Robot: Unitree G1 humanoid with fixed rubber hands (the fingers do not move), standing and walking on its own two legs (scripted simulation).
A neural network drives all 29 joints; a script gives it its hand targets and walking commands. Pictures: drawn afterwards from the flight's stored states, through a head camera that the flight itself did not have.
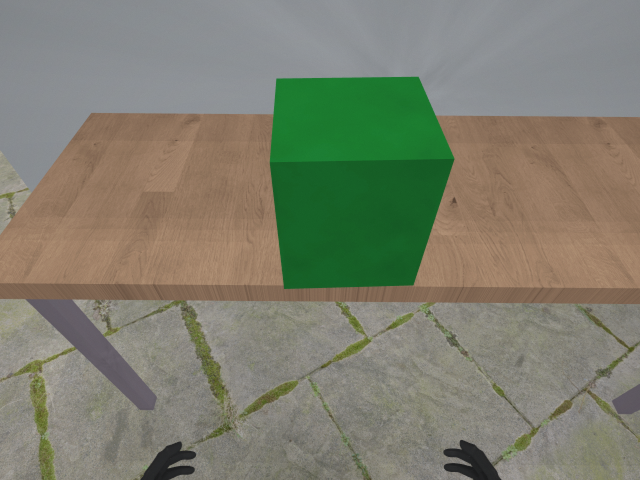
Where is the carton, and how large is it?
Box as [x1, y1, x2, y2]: [270, 77, 453, 288]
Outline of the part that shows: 418,77 276,79 270,152 270,168 284,288 413,284 453,161 453,156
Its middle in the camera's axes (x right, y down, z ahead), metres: +0.04 -0.09 +0.60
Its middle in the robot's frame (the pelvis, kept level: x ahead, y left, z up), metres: +0.52 -0.03 +0.08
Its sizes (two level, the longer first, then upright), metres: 0.210 0.200 0.250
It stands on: a table, 0.71 m high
